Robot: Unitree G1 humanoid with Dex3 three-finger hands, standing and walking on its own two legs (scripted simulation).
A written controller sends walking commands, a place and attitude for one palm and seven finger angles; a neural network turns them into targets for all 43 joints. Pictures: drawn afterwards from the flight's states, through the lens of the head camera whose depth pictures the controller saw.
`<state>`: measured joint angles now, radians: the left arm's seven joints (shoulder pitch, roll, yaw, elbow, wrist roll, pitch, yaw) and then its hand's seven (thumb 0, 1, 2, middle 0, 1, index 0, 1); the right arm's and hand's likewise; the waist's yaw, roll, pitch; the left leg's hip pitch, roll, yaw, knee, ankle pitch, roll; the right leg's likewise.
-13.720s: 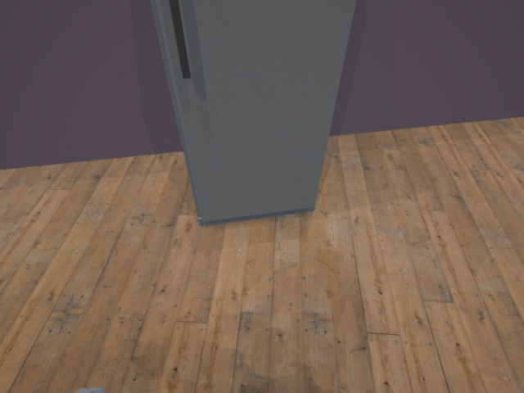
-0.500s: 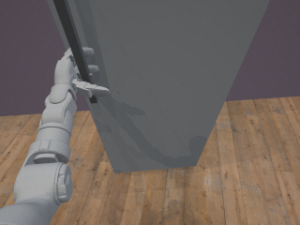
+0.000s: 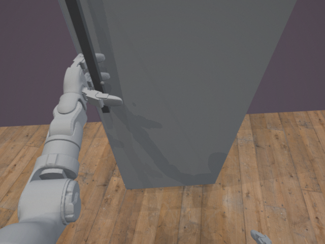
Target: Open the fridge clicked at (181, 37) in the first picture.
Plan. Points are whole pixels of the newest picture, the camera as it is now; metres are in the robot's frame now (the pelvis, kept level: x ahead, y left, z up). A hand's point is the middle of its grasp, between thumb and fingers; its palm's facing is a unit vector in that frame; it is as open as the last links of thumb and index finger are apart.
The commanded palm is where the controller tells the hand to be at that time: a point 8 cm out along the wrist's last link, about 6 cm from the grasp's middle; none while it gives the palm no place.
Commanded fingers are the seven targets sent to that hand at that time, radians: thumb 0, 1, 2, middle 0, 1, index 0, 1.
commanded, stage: slide the fingers in behind the handle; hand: left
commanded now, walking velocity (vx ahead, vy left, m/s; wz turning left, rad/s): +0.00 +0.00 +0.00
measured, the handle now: (89, 44) +0.51 +0.19 +0.25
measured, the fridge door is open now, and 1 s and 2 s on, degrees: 0 0 2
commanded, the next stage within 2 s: grip the handle and tug to test in 0.10 s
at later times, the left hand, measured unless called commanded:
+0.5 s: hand (103, 81) +0.46 +0.16 +0.18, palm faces +0.10 -1.00 +0.01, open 11.8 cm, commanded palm +0.42 +0.21 +0.18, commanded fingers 0.00 0.25 0.62 -0.38 -1.31 -0.38 -1.31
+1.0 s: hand (102, 81) +0.45 +0.17 +0.18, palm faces +0.10 -0.99 +0.01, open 5.6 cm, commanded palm +0.42 +0.21 +0.18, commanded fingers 0.00 0.90 0.90 -0.45 -1.40 -0.45 -1.40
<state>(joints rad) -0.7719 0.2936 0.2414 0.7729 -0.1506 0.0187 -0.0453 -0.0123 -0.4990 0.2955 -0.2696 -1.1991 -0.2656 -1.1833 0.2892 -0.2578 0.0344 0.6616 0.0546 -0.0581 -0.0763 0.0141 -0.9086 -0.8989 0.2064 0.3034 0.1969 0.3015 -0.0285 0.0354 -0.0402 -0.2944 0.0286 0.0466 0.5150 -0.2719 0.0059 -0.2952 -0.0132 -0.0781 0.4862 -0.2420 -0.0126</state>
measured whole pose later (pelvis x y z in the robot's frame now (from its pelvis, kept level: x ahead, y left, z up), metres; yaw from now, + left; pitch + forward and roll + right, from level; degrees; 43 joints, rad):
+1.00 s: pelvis +0.01 +0.01 +0.00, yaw +0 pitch +3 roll -1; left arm -0.75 0.29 0.24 0.74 -0.15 0.03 -0.03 0.01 0.73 0.81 -0.38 -1.39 -0.39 -1.37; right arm 0.30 -0.25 0.03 0.67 0.05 -0.05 -0.07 0.01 -0.91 -0.90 0.21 0.30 0.20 0.30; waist -0.03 0.04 -0.05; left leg -0.29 0.03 0.05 0.51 -0.28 0.01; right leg -0.29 -0.01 -0.07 0.47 -0.24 -0.01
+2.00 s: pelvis +0.04 +0.00 +0.00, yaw -1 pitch +3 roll +0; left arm -0.49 0.23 0.23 0.30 -0.17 0.25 -0.01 0.01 0.75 0.78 -0.32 -1.38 -0.33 -1.38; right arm 0.22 -0.24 0.03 0.59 0.05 0.02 -0.06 0.02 -0.91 -0.90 0.21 0.30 0.20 0.30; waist 0.00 0.05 -0.06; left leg -0.18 0.02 0.06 0.44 -0.29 0.01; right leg -0.19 -0.01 -0.06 0.42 -0.26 0.00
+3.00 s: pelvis -0.09 -0.14 -0.01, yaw +21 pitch +0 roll +2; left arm 0.02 0.20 -0.14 -0.45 0.03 -0.03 0.06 -0.07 0.69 0.74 -0.36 -1.32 -0.10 -1.10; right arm 0.20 -0.16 -0.01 0.58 -0.04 -0.08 -0.08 0.02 -0.91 -0.90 0.20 0.30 0.19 0.30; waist -0.08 0.02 0.13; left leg -0.29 0.04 0.07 0.59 -0.30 -0.01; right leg -0.52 0.00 -0.15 0.96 -0.38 0.01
